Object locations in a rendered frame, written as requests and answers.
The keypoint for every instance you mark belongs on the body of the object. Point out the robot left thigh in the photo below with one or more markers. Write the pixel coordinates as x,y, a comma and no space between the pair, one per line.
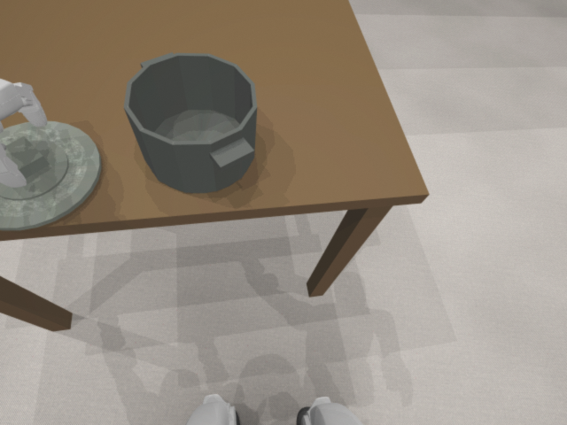
214,413

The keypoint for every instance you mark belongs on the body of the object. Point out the knob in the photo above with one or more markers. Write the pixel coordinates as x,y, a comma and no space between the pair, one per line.
28,159

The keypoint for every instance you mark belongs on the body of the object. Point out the lid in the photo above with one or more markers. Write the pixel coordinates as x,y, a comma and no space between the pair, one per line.
56,190

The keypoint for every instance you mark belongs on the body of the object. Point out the pot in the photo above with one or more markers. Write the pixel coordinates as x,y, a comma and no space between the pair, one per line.
194,118

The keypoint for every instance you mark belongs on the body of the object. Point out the right robot shin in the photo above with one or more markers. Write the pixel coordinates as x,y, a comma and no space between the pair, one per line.
319,401

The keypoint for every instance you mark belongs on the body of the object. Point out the left robot hand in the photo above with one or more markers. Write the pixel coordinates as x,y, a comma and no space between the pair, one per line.
17,97

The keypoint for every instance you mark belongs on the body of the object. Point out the table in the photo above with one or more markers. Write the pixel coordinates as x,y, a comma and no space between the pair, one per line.
327,137

